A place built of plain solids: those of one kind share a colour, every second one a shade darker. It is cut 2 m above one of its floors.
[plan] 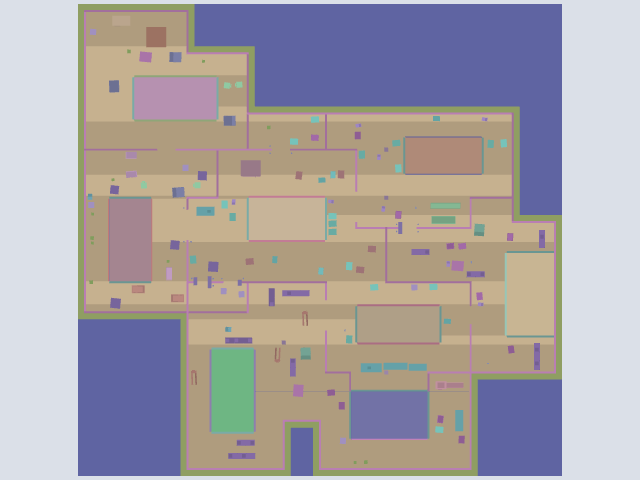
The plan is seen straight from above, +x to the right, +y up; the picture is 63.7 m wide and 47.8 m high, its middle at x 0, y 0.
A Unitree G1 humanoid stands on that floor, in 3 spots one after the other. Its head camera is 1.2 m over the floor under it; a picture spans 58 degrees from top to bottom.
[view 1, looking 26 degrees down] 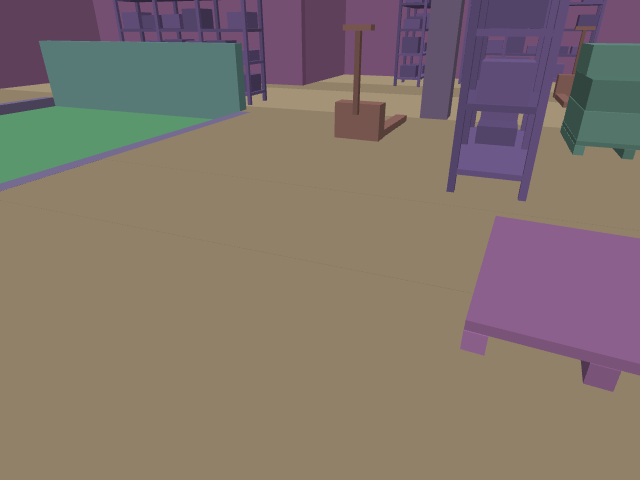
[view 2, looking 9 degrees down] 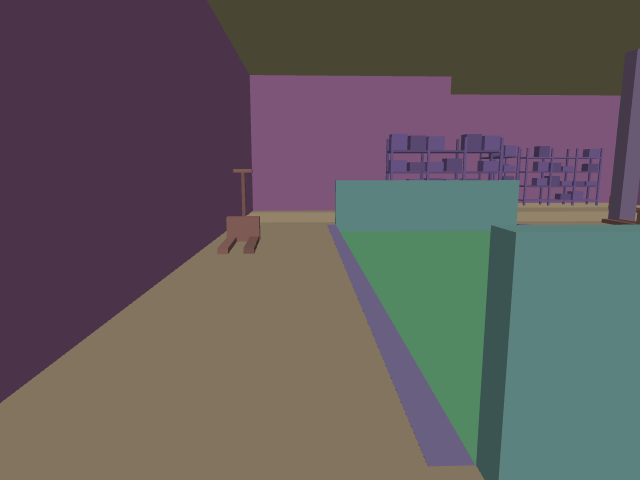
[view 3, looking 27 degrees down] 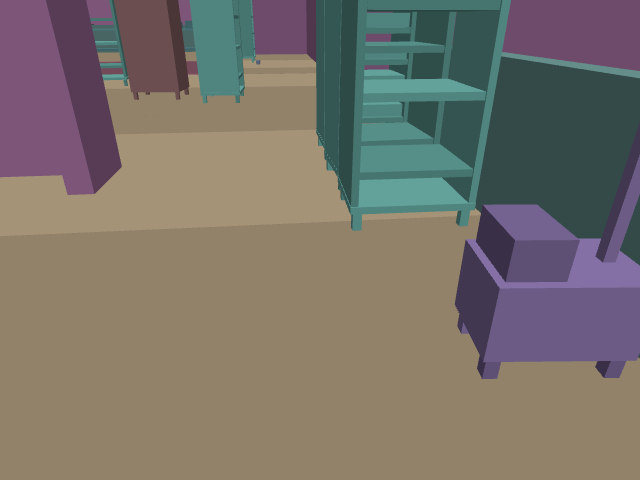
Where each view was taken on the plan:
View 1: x -2.70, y -17.10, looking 112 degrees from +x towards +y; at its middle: floor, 2.74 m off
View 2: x -11.50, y -20.70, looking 88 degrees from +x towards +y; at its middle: floor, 7.67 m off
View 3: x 2.10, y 5.10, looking -96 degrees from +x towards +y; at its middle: floor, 2.64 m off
